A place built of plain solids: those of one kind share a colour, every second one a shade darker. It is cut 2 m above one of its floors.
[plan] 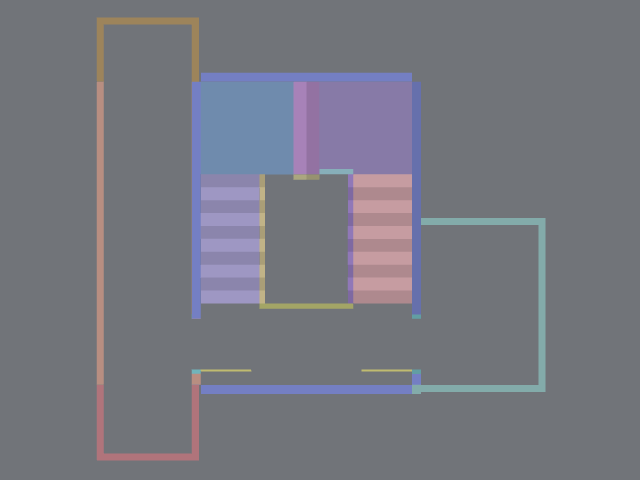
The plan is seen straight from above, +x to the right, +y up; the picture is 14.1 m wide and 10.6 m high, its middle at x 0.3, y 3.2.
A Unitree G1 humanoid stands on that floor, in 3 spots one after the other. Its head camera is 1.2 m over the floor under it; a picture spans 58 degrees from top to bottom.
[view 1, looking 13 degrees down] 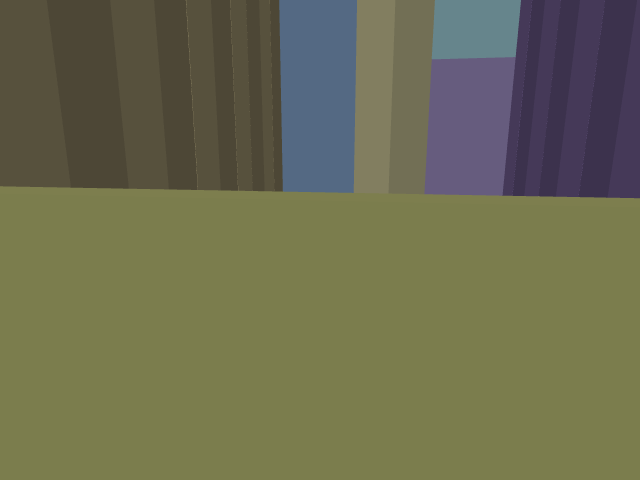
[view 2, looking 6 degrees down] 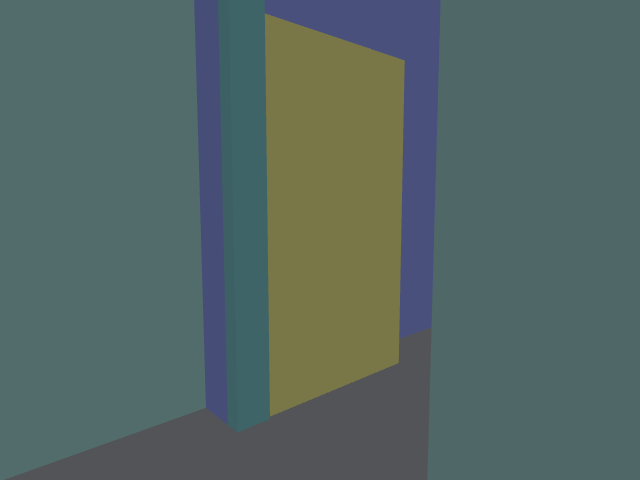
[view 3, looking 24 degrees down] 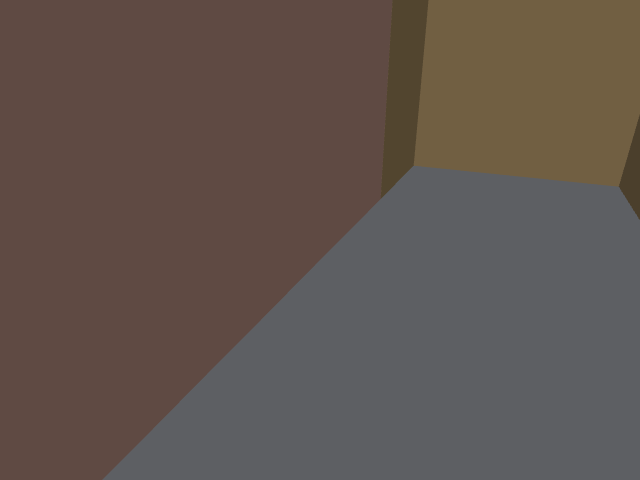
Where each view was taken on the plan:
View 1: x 0.00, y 0.95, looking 99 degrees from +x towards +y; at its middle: guard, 0.76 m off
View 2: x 3.61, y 2.17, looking -132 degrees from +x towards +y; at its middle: leaf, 2.47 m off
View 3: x -3.50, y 3.22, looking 114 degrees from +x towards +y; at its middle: wall_corr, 2.62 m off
